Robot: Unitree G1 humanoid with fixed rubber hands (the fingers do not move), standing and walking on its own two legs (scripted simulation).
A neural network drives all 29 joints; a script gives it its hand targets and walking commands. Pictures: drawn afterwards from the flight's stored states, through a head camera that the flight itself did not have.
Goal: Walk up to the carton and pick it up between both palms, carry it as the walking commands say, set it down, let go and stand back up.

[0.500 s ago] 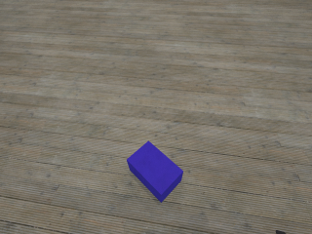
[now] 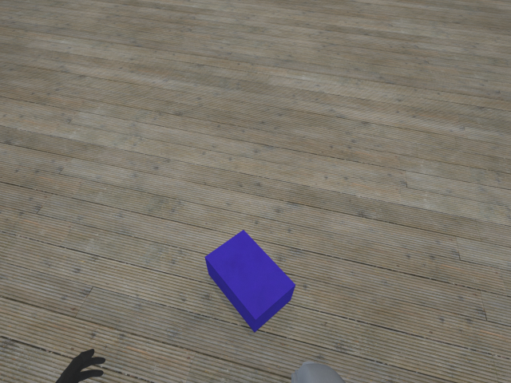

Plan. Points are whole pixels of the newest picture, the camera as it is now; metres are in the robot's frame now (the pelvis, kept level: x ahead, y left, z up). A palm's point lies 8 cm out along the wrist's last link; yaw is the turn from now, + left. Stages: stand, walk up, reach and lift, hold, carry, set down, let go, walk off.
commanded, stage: walk up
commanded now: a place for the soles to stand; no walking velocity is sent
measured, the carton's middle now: (248, 279) +0.56 +0.02 -0.68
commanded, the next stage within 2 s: none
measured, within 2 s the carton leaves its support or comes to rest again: neither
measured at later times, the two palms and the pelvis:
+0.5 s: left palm out of the picture +0.08 +0.13 -0.05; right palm out of the picture +0.16 -0.54 -0.09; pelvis +0.06 -0.20 +0.02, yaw +13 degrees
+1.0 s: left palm out of the picture +0.02 -0.10 -0.09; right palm out of the picture +0.33 -0.71 -0.10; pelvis +0.13 -0.41 -0.01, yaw +22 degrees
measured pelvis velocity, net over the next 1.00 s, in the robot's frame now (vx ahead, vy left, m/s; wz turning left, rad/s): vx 0.13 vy -0.41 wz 0.38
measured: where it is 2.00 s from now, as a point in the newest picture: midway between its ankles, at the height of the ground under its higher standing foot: outside the picture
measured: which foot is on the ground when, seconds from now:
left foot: down 0.00-0.18, up 0.20-0.60, down 0.62-0.82, up 0.84-1.00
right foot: up 0.00-0.14, down 0.16-0.58, up 0.60-0.82, down 0.84-1.00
